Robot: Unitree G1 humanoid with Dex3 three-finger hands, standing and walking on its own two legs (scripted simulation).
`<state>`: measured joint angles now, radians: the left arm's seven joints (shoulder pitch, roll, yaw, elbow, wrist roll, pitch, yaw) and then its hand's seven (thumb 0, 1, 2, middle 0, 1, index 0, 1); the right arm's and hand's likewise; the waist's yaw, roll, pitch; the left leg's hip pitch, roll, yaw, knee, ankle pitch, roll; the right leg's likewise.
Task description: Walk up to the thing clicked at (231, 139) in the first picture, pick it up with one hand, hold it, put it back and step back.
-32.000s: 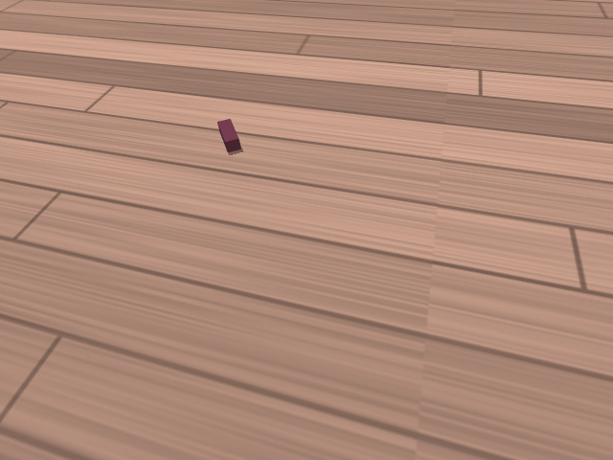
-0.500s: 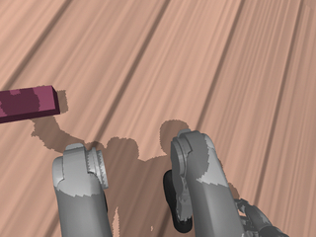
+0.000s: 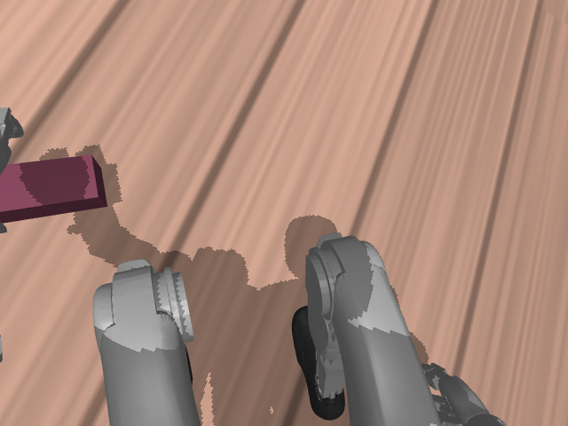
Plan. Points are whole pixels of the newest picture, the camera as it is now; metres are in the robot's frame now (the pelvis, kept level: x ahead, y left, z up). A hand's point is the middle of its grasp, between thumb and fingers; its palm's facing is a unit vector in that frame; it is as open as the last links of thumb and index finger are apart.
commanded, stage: approach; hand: left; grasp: from above
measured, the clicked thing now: (34, 190) +0.46 +0.36 -0.28
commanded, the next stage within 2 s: close in in 0.42 s
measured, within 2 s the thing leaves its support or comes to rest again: neither
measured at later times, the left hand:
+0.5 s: hand out of the picture +0.43 +0.36 -0.16, palm faces -0.49 -0.09 -0.87, open 14.0 cm
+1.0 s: hand (18, 186) +0.44 +0.35 -0.20, palm faces -0.45 -0.10 -0.89, open 14.0 cm
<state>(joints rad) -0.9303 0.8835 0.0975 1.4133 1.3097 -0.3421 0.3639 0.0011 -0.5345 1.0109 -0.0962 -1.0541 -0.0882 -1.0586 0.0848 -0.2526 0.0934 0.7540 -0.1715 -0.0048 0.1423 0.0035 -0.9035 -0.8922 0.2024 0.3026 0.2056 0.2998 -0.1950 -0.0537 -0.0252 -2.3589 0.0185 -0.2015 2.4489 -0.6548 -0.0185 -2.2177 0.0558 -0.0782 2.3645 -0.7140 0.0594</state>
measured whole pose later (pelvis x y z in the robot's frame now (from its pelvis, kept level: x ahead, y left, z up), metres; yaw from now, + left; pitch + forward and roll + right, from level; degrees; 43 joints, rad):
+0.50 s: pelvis +0.00 -0.01 +0.00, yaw +0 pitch +32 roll -9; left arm -0.92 0.90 0.14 1.42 1.24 -0.28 0.29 0.00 -0.54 1.01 -0.13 -1.01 -0.11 -1.02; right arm 0.15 -0.28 0.13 0.73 -0.16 0.00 0.12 0.00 -0.91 -0.89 0.20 0.30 0.21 0.30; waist -0.23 -0.03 0.02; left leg -2.34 0.02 -0.21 2.43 -0.65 -0.03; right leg -2.22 0.06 -0.08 2.35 -0.69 0.06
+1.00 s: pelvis +0.00 +0.00 -0.01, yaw -2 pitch +30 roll -11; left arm -1.02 0.96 0.12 1.64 1.35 -0.31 0.48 0.00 -0.53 1.05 -0.10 -1.04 -0.08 -1.05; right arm 0.07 -0.27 0.18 0.72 -0.22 -0.04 0.13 0.00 -0.90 -0.89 0.20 0.30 0.20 0.30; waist -0.28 -0.09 0.03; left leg -2.37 0.02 -0.23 2.48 -0.65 -0.02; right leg -2.23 0.07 -0.10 2.37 -0.70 0.07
